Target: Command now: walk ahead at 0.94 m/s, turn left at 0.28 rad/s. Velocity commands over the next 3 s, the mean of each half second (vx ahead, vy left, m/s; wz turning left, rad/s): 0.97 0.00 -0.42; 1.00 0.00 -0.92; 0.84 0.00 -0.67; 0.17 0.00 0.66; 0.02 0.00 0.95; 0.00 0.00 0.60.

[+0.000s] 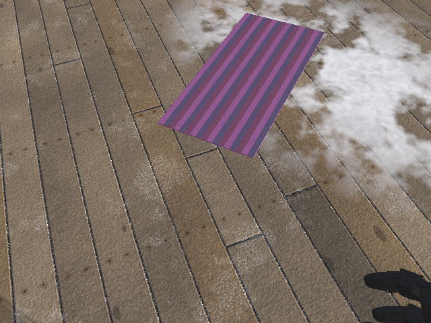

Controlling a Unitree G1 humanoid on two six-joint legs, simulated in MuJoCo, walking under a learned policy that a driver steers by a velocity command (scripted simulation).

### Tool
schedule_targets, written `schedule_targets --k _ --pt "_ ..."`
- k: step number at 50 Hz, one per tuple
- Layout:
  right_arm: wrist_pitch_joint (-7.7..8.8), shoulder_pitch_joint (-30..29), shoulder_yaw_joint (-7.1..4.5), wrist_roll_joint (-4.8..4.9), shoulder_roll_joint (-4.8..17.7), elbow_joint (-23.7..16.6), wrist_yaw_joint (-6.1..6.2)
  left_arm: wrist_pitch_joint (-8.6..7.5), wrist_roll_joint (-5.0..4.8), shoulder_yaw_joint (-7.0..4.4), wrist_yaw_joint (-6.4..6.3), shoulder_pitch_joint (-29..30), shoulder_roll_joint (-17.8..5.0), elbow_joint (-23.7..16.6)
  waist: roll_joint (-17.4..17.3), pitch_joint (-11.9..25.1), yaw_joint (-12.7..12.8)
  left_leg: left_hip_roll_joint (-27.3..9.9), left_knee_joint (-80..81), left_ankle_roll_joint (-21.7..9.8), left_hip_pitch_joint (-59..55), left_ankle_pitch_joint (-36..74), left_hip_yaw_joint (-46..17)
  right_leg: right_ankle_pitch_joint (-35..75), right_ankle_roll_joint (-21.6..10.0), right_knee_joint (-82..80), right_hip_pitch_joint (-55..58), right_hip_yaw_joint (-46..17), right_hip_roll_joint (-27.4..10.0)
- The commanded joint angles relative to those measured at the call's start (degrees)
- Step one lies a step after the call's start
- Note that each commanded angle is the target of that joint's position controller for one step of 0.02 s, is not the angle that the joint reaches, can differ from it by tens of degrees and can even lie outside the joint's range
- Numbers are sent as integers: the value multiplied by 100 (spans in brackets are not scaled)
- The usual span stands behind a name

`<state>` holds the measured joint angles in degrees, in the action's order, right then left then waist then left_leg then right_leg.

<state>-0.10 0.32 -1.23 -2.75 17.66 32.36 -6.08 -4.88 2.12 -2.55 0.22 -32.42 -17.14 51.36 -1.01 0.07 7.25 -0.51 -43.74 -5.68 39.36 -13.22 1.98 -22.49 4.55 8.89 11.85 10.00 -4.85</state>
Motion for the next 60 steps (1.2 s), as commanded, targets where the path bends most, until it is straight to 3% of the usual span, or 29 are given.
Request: schedule_targets --k 1,2,3,4,5,7,9,14,18,22,24,25,26,27,28,29,30,32,35,38,41,43,45,46,47,48,50,54,60 --pt "126 777 -172 -16 503 -120 189 -8 -46 -218 -71 339 -1335 -136 1159 136 -1228 788 463 -446 -2452 -668 733 7913 -1088 1755 -1054 -29 -1237" --pt "178 2153 -301 -46 720 324 298 25 -135 -194 -91 545 -1327 -162 1007 788 -2005 608 1023 -569 -4349 -171 299 7300 -995 3390 -1972 9 -1014" --pt "218 2711 -477 -191 1368 537 430 15 -204 -11 11 333 -578 -441 -167 1696 -1888 -928 1290 -656 -6465 -2133 -1640 3101 -924 5713 -4012 -254 -367" --pt "253 2862 -550 -73 1763 454 488 -66 -275 24 71 449 -340 -765 -1108 2602 -1705 -2321 2385 -688 -6822 -3530 -4549 -515 -926 7270 -5084 -1292 523" --pt "277 2663 -521 -83 1519 590 542 -65 -296 -125 22 1313 -818 -861 -191 1710 -1814 -2120 2731 -427 -6013 -2805 -4142 168 -1052 7526 -5618 -1866 408" --pt "384 2087 -329 -74 787 817 551 -31 -256 -57 75 1215 -489 -707 151 117 -1111 -1673 2752 -170 -4207 -698 -2330 893 -1026 6726 -5320 -1632 -133" --pt "473 1732 -206 61 420 853 568 208 -100 -11 195 725 -229 -423 -474 -87 -669 -1309 3202 -26 -3271 -590 -1423 1070 -880 6442 -4734 -1525 -309" --pt "735 1953 -127 173 113 1244 486 404 -166 30 332 1892 27 -720 -482 -942 -613 -788 3848 469 -2935 1883 390 2070 -854 5726 -5386 -1067 -154" --pt "755 2204 -66 195 144 1464 604 299 -162 148 451 2799 27 -1085 -154 -1029 -650 -657 3801 616 -3439 4511 1276 2762 -1076 4157 -5172 -151 209" --pt "670 2481 -185 173 869 1450 932 363 -176 118 461 2227 -293 -899 -547 -108 -277 -847 2078 874 -4447 9178 1407 2356 -1375 3498 -3605 566 1233" --pt "461 1789 -266 41 1118 1267 1034 407 -86 -103 347 215 -803 -429 -710 598 897 -1226 -540 852 -3484 8908 1066 1668 -1810 3373 -1385 -57 1244" --pt "384 1268 -336 34 1183 1183 958 404 -206 -305 214 -834 -1110 -105 -313 941 1474 -709 -3200 765 -2666 5801 1049 1598 -2244 2759 -274 -864 853" --pt "507 917 -63 -70 125 995 756 462 -325 -403 91 -317 -1422 -93 1457 444 774 518 -5623 677 -488 -1321 711 2007 -2309 3130 227 -1868 342" --pt "659 1614 20 140 117 298 716 490 -124 -503 79 350 -1949 -441 1642 1612 -56 582 -6364 816 1050 -1610 -564 954 -3611 1834 1290 -5030 -725" --pt "809 1324 81 7 425 262 667 507 -114 -484 6 672 -1574 -646 434 1274 9 237 -5685 607 1415 -1104 -1003 -1091 -3447 467 818 -6100 -1040" --pt "845 1169 37 -10 629 360 632 504 -93 -360 -24 918 -1054 -557 -502 161 -372 -68 -4925 549 1190 -701 -939 -1635 -2994 56 -555 -5645 -881" --pt "784 1079 59 -96 563 313 643 425 -102 -300 -18 1112 -906 -524 -680 -294 -700 -274 -4343 620 793 -671 -897 -951 -2818 74 -1569 -5239 -676" --pt "461 1152 150 -249 373 358 660 202 -147 -217 -34 1281 -785 -548 -904 -738 -1065 -591 -3504 838 -1 -783 -799 253 -2602 145 -3112 -4122 -23" --pt "336 402 228 -146 263 -48 565 9 -144 -289 -13 1359 -986 -626 -422 -846 -920 -756 -1585 1075 -749 68 -391 992 -2503 -163 -4138 -3380 492" --pt "368 -250 319 67 36 -258 516 6 -234 -368 43 1007 -1014 -587 86 -597 -410 -498 118 988 -1221 1641 -218 2222 -2078 134 -3542 -3110 763" --pt "416 -573 276 120 174 -394 531 49 -226 -439 61 705 -1106 -532 322 -285 -111 -138 1014 840 -1284 1741 -184 3444 -1844 594 -2319 -3253 602" --pt "464 -170 161 115 446 -296 582 59 -199 -471 15 851 -1206 -597 416 46 -342 109 1510 759 -2068 1322 -300 4381 -1581 1269 -1910 -3399 536" --pt "529 1649 -98 152 981 145 727 9 -145 -526 59 1367 -1525 -710 331 1102 -1450 66 1459 585 -4146 469 -385 4925 -1328 3393 -2230 -3222 705" --pt "554 3023 -293 22 1410 383 860 -84 -151 -386 59 1583 -1012 -879 -144 1857 -1996 -971 1360 403 -5629 -1266 -1291 3449 -1288 5195 -3134 -2814 947" --pt "541 2838 -371 -173 1750 339 851 -96 -419 -150 79 1165 -156 -1251 -2146 2594 -1390 -2680 2544 -108 -6772 -3109 -4560 -571 -1081 6773 -4902 -2121 1622" --pt "459 2166 -442 -135 1539 296 801 21 -311 -84 17 1127 -489 -1194 -1818 2045 -1165 -2668 2938 -282 -6172 -3947 -5230 -145 -1144 7322 -5717 -1789 980" --pt "406 1718 -245 -59 614 345 753 173 -85 -157 103 1864 -784 -1150 -209 654 -1192 -2087 2819 -100 -4701 -2320 -3172 564 -1085 6960 -5748 -1516 434" --pt "580 2187 -153 96 257 1023 650 450 9 -10 388 2439 -270 -1585 -416 -115 -895 -1653 3222 177 -3690 -388 -1289 720 -988 6749 -5861 -1455 -59" --pt "777 1976 -194 103 435 1284 588 528 -26 124 536 3450 -327 -2172 -234 -814 -619 -1247 3867 361 -3114 1668 864 2174 -1039 4964 -5548 -760 -34"
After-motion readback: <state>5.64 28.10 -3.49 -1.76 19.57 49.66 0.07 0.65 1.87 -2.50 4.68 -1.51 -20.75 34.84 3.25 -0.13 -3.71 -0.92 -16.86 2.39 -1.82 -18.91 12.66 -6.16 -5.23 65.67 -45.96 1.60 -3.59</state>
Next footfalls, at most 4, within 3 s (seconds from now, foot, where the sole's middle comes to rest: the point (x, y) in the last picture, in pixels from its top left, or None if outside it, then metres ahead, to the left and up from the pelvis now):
0.04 left None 0.20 0.11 -0.75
0.50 right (266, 265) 0.63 -0.02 -0.75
0.92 left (275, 157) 1.08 -0.04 -0.75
1.36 right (395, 148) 1.17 -0.49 -0.75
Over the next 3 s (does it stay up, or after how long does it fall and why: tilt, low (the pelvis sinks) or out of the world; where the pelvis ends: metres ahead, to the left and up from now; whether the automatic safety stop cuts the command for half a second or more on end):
stays up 1.30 -0.59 0.02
